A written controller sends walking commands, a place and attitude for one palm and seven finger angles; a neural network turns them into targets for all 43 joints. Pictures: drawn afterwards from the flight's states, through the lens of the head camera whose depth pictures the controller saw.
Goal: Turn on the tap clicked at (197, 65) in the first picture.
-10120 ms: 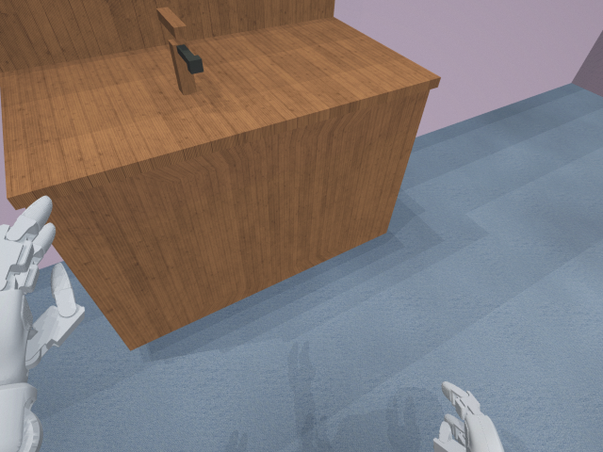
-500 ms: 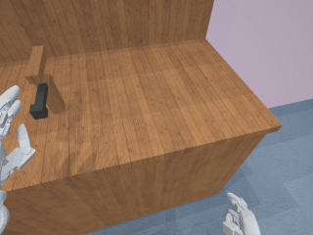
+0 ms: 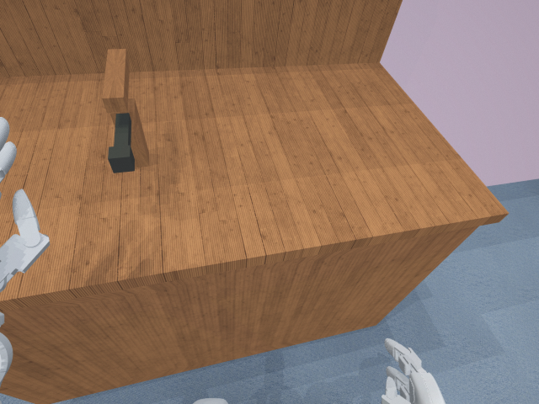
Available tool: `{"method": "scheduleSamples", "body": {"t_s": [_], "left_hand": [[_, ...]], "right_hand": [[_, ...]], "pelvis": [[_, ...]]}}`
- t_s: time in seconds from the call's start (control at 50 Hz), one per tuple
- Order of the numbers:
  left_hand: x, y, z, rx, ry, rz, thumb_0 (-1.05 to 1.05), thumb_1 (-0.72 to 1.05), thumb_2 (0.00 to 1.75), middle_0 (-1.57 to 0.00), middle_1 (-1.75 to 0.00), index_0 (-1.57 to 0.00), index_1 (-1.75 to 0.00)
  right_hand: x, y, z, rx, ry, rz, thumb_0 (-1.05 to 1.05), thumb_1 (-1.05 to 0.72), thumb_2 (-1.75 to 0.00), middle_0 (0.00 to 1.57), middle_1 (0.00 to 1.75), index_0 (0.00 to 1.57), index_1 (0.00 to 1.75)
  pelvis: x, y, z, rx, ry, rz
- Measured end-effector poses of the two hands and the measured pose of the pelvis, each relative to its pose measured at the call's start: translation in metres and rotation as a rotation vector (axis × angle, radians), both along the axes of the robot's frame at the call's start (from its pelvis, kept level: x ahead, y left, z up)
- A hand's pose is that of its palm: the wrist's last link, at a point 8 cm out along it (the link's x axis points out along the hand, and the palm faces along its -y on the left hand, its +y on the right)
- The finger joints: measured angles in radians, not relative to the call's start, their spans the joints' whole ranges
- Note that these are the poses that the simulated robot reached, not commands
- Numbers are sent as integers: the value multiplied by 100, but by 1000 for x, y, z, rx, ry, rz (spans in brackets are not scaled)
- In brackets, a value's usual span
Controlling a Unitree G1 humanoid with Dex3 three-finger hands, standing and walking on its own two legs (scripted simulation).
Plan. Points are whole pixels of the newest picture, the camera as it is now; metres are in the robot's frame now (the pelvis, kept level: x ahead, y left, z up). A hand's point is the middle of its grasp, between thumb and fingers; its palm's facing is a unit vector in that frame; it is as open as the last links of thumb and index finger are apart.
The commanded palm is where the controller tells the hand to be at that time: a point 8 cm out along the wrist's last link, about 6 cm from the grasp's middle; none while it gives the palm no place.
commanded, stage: come to a stop and stand still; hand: left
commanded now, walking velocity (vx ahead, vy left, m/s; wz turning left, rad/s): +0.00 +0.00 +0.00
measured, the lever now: (121, 159) +0.39 +0.26 +0.13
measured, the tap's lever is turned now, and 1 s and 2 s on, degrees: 0 0 0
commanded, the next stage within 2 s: look again from close up in 0.22 s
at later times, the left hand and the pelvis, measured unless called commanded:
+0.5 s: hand (92, 226) +0.25 +0.23 +0.17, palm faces +0.38 -0.86 -0.33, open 7.4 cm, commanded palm +0.19 +0.27 +0.18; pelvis +0.03 -0.01 +0.01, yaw -1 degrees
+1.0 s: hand (86, 214) +0.26 +0.23 +0.18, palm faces +0.39 -0.80 -0.47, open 7.4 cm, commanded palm +0.19 +0.25 +0.18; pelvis +0.03 -0.02 +0.01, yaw +0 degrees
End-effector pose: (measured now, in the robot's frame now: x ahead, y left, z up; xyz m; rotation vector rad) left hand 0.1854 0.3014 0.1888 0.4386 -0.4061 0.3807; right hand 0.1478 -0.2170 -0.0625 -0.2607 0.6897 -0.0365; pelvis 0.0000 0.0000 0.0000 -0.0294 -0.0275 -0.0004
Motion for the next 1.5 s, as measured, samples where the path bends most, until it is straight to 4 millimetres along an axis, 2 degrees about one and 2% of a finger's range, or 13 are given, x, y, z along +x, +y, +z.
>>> {"method": "scheduleSamples", "body": {"t_s": [0.1, 0.2, 0.34, 0.6, 0.86, 0.96, 1.02, 1.08, 1.14, 1.26, 1.36, 1.44, 1.5], "left_hand": [[-5, -10, 12, 6, -28, -27, 1, 89, 90, -21, -30, -21, -30], [1, -8, 0, -5, 53, -6, 1, 89, 90, -21, -30, -21, -30], [13, -11, -16, -68, 116, 27, 1, 89, 90, -21, -30, -21, -30], [33, -38, -2, -9, 114, -37, 1, 89, 90, -21, -30, -21, -30], [32, -47, -7, -24, 170, -26, 1, 89, 90, -21, -30, -21, -30], [28, -45, -7, -27, 169, -16, 1, 89, 90, -21, -30, -21, -30], [40, -17, 20, 134, 79, 27, 1, 88, 89, -22, -30, -22, -30], [48, 7, 37, 117, -13, 96, 1, 88, 89, -22, -30, -22, -30], [48, -8, 25, 51, 25, 50, 1, 89, 90, -21, -30, -21, -30], [30, -54, -27, -9, 259, -158, 1, 89, 90, -21, -30, -21, -30], [29, -24, -36, -7, 251, -74, 1, 88, 89, -22, -30, -22, -30], [30, -4, -12, 12, 127, 12, 2, 88, 89, -22, -30, -22, -30], [30, -6, 4, 17, 40, 6, 2, 89, 90, -22, -30, -21, -30]], "right_hand": [[20, 27, 3, 64, -61, 30, 2, -90, -89, 20, 30, 21, 30], [36, 35, 7, 84, -90, 31, 2, -90, -89, 20, 30, 21, 30], [44, 16, 12, 36, -76, 16, 1, -90, -89, 20, 30, 21, 30], [50, -30, 12, -6, -50, -78, 2, -91, -90, 20, 30, 21, 30], [54, -33, 4, 16, -30, -84, 2, -91, -90, 20, 30, 20, 30], [56, -29, 5, 24, -37, -76, 2, -91, -90, 20, 30, 20, 30], [54, -26, 2, 0, -2, -25, 1, -91, -90, 20, 30, 20, 30], [49, -26, 0, 13, 15, -15, 1, -91, -90, 20, 30, 21, 30], [43, -26, 0, 58, -24, -54, 2, -91, -89, 20, 30, 21, 30], [26, -22, 1, 65, -36, -132, 1, -91, -90, 20, 30, 21, 30], [16, -16, 1, 14, 18, -119, 2, -91, -90, 20, 30, 20, 30], [20, -10, -2, 3, 30, -72, 2, -91, -90, 20, 30, 20, 30], [28, -4, 0, 10, 14, -52, 2, -91, -90, 20, 30, 20, 30]], "pelvis": [[3, 9, 2, 2, -4, -11], [7, 9, 4, 7, -8, -16], [15, 1, 5, 5, -12, -17], [34, -15, 7, 2, -4, -18], [39, -22, 8, 6, -7, -14], [37, -22, 9, 6, -9, -14], [27, -26, 6, 1, -6, -5], [18, -25, 5, 8, -8, -27], [17, -16, 4, 11, -11, -47], [22, -5, 4, 9, -13, -59], [21, -6, 3, 7, -15, -42], [22, -3, 3, -3, -19, -27], [26, 1, 3, -8, -17, -28]]}}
